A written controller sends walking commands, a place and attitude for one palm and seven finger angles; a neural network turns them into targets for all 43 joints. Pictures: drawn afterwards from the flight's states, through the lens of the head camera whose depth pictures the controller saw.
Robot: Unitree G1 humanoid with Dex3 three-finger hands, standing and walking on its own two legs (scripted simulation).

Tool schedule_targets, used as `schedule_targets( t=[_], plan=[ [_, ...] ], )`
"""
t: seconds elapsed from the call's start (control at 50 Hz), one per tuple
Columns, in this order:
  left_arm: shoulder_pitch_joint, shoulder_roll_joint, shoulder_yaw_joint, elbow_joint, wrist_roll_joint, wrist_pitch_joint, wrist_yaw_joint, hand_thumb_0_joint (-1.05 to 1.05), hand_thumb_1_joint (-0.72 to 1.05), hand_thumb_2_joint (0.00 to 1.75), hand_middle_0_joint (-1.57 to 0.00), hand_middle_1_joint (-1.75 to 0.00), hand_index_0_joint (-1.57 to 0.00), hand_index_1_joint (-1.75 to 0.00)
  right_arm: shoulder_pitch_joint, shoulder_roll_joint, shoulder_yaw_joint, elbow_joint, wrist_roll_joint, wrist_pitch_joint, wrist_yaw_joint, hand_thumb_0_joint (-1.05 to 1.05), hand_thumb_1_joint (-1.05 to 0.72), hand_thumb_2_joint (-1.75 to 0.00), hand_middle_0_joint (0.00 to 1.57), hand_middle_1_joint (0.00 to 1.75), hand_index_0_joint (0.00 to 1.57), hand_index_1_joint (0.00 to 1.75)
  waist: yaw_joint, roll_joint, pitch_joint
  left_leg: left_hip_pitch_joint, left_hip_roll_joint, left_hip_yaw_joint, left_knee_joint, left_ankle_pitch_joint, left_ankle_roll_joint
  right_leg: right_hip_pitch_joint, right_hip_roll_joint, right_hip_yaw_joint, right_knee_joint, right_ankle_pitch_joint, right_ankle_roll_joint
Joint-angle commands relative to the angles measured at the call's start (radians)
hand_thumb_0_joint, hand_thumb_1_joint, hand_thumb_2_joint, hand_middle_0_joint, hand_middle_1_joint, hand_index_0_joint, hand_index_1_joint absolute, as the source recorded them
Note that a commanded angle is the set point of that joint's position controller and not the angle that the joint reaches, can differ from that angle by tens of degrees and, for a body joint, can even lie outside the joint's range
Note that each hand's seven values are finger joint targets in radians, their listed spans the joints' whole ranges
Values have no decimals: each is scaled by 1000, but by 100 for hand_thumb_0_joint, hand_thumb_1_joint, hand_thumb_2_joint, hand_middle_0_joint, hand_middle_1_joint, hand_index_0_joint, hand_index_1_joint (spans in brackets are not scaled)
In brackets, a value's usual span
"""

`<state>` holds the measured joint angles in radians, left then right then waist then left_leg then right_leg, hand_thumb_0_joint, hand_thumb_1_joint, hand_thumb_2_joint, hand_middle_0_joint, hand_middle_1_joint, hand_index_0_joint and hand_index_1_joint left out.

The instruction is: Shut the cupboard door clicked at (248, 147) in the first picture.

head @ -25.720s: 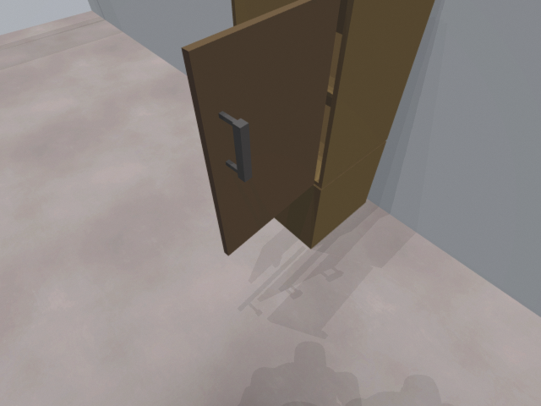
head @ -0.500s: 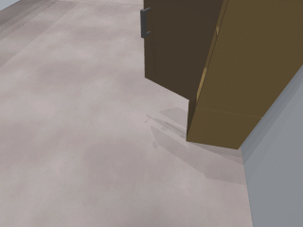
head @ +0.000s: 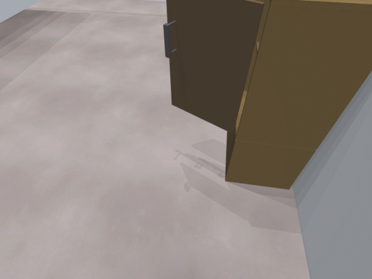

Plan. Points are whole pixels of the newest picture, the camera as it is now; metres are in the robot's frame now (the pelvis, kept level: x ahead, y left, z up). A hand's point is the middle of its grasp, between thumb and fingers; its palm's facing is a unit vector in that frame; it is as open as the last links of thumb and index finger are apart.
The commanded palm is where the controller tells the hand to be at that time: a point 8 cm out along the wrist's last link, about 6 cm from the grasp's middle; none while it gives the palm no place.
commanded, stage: let the arm hang, fingers relaxed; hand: left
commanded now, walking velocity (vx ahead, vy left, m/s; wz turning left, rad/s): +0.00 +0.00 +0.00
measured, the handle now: (171, 39) +1.01 +0.11 +0.04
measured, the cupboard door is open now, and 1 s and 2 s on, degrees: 63 63 63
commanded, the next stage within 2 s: look to check the result in 0.02 s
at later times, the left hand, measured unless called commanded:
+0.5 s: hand out of the picture +0.09 +0.23 -0.15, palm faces -0.01 -0.94 -0.34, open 7.4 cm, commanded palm none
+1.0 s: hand out of the picture +0.09 +0.20 -0.17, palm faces +0.11 -0.96 -0.27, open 7.4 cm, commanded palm none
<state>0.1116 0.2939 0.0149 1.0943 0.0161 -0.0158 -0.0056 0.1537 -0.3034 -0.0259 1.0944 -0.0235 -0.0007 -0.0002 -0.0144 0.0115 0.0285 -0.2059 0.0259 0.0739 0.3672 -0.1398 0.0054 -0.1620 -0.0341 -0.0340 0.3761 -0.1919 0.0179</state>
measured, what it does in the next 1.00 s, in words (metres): stands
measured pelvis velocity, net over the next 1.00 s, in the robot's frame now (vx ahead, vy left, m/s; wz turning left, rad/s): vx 0.03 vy -0.02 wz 0.12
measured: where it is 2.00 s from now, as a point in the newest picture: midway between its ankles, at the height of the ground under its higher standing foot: outside the picture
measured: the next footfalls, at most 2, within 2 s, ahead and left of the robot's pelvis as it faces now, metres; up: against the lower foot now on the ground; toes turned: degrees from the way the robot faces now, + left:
right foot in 1.46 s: +0.10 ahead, -0.14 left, +0.00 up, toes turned +24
left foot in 1.74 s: -0.04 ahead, +0.12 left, +0.00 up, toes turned +42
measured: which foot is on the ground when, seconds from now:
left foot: down 0.00-1.00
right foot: down 0.00-1.00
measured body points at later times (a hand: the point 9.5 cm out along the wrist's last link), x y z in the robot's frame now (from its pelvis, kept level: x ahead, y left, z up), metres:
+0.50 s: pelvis +0.03 -0.02 +0.00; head +0.05 -0.03 +0.45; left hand +0.09 +0.28 -0.13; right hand +0.12 -0.31 -0.14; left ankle +0.04 +0.11 -0.75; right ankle +0.01 -0.13 -0.75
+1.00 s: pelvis +0.03 -0.02 -0.01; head +0.05 -0.01 +0.44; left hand +0.08 +0.25 -0.15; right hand +0.10 -0.28 -0.16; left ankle +0.02 +0.10 -0.73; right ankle +0.01 -0.13 -0.75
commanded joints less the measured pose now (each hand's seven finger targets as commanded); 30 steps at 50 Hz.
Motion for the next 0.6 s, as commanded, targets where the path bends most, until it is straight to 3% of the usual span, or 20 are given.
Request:
schedule_targets(
  t=[0.0,0.1,0.26,0.58],
  plan=[
    [-6,209,38,-40,-1,-14,17,0,90,90,-20,-30,-20,-30,-42,-192,-25,-46,7,-23,-9,0,-90,-90,20,30,20,30,11,18,-53,64,111,-123,-86,77,10,16,-90,83,-83,95,-48],
    [-22,224,35,-36,-2,-16,16,0,90,90,-20,-30,-20,-30,-60,-209,-23,-44,7,-19,-7,0,-90,-90,20,30,20,30,7,1,-61,86,110,-121,-88,66,7,26,-96,86,-108,88,-47],
    [-18,236,33,-29,-4,-20,18,0,90,90,-20,-30,-20,-30,-77,-224,-21,-44,10,-18,-10,0,-90,-90,20,30,20,30,6,-5,-82,130,115,-111,-78,139,6,47,-99,84,-107,186,-50],
    [-4,234,34,-19,-5,-21,25,0,90,90,-20,-30,-20,-30,-75,-216,-17,-37,9,-14,-15,0,-90,-90,20,30,20,30,6,-13,-79,155,118,-95,-75,178,-1,83,-106,78,-114,283,-54]
  ],
)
